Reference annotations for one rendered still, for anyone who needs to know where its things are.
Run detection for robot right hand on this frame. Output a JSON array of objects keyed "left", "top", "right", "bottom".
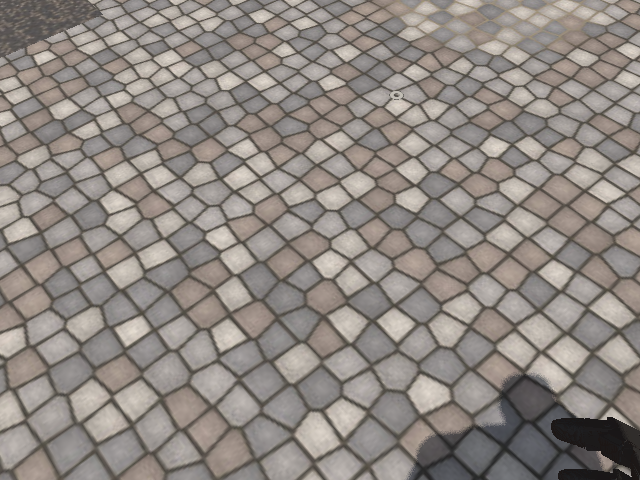
[{"left": 551, "top": 417, "right": 640, "bottom": 480}]

